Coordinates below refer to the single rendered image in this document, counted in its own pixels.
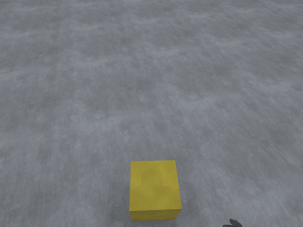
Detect carton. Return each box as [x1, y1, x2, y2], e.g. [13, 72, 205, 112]
[129, 160, 182, 221]

